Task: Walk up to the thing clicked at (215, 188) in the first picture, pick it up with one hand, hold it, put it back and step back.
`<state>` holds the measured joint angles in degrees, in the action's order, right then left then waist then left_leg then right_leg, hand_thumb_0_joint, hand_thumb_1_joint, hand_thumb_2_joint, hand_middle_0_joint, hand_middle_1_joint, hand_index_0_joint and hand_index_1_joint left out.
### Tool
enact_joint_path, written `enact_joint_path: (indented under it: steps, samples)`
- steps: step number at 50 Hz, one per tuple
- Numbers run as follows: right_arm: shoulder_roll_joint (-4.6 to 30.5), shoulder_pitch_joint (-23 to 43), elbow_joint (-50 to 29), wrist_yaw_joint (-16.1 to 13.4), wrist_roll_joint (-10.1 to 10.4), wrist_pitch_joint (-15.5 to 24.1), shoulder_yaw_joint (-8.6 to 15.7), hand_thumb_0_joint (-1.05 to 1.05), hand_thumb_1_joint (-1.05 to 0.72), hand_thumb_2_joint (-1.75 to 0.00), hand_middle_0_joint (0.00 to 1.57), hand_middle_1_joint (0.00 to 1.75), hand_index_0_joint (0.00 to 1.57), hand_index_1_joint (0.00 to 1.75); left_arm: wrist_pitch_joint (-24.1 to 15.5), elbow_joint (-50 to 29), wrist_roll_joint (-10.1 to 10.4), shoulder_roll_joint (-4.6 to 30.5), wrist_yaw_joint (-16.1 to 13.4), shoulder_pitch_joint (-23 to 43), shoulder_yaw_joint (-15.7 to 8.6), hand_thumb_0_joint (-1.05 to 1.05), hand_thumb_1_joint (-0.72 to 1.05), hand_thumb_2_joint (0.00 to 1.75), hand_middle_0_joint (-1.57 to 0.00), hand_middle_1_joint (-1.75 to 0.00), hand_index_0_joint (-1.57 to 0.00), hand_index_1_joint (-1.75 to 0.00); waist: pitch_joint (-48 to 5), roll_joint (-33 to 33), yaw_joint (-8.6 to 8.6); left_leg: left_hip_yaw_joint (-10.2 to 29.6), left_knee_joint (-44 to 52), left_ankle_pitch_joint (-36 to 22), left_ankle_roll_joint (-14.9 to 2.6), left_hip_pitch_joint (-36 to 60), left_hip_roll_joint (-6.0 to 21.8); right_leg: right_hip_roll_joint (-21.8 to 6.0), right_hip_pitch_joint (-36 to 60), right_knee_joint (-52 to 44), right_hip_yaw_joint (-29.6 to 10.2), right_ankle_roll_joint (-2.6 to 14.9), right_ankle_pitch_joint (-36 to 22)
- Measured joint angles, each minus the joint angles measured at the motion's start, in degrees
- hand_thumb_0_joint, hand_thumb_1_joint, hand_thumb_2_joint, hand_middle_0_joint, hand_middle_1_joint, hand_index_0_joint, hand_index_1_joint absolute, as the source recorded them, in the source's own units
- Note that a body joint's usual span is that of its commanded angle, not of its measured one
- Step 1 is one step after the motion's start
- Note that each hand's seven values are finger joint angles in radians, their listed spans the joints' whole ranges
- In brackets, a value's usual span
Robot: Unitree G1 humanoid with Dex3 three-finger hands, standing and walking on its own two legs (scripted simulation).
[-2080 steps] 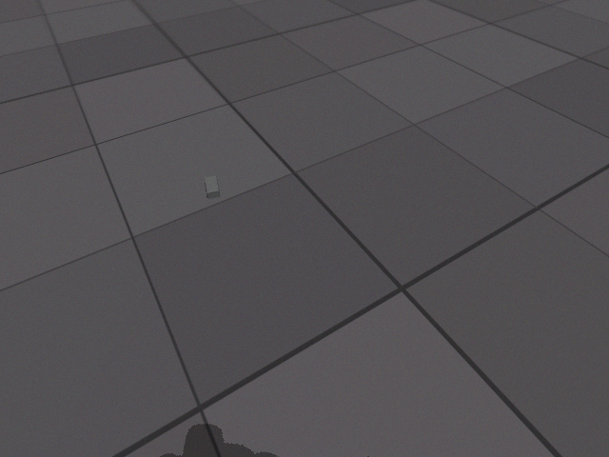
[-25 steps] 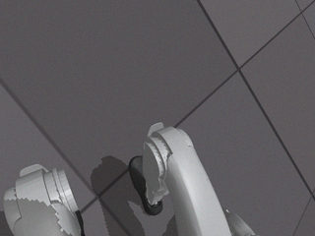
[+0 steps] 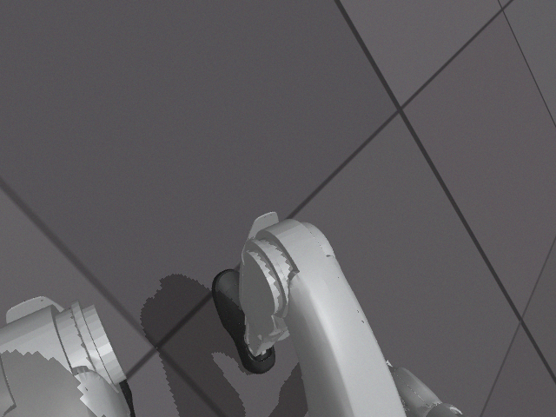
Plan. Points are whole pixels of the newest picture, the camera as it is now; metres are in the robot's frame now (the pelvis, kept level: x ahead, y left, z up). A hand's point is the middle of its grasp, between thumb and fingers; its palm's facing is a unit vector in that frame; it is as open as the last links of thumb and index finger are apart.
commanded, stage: rest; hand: left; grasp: from above
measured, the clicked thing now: out of the picture +0.47 +0.34 -0.28
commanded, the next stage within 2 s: open in 0.24 s
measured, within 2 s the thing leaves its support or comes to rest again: rests again in 1.54 s
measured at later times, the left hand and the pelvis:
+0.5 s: hand out of the picture +0.46 +0.33 -0.25, palm faces -0.46 -0.14 -0.88, open 8.6 cm; pelvis +0.00 +0.00 +0.00, yaw -1 degrees
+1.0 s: hand out of the picture +0.47 +0.33 -0.24, palm faces -0.46 -0.14 -0.88, open 12.4 cm; pelvis +0.00 +0.00 +0.00, yaw -1 degrees
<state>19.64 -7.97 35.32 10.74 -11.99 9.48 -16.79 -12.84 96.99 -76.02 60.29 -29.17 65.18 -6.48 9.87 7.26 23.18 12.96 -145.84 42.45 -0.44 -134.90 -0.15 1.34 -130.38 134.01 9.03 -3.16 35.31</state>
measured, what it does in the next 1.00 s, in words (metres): stands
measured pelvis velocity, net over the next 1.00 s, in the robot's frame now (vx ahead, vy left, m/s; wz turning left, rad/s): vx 0.00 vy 0.00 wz -0.02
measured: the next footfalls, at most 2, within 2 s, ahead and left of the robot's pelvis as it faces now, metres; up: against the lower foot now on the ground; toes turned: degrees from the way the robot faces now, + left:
none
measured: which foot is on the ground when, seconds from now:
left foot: down 0.00-1.00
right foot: down 0.00-1.00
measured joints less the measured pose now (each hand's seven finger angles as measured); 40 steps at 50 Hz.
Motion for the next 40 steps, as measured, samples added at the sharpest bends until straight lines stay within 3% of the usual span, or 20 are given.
enact_joint_path:
  steps: [22,31,40]
  samples:
    - [0.9,1.3,-0.2,0.6,-0.7,1.6,-2.3,0.0,-0.9,-0.89,0.2,0.3,0.2,0.3,-1.1,2.8,0.1,2.2,-2.3,1.0,1.4,0.0,0.27,0.22,-0.82,-0.33,-0.85,-0.3,1.3,1.2,0.59,0.9,-0.5,-0.2,-0.13,0.5,0.3,0.5,0.7,-0.4,0.7,-0.32,-0.8]
    - [0.9,1.1,-0.1,1.0,-0.5,2.1,-2.4,0.0,-0.89,-0.89,0.2,0.3,0.2,0.3,-0.6,2.8,0.5,2.4,-2.7,1.5,1.9,0.0,0.17,0.35,-0.68,-0.45,-0.7,-0.42,0.8,1.1,0.52,1.0,-0.6,-0.1,-0.39,0.3,0.3,0.6,0.8,-0.6,0.8,-0.41,-0.8]
    - [0.8,1.2,-0.5,1.2,-0.3,1.9,-2.4,0.0,-0.89,-0.89,0.2,0.3,0.2,0.3,-0.2,2.7,1.4,2.7,-1.2,1.9,2.7,0.0,-0.01,0.54,-0.5,-0.62,-0.52,-0.59,0.6,0.6,0.68,1.0,-0.3,-0.2,-0.35,0.4,0.3,0.5,0.9,-0.8,0.8,-0.39,-0.8]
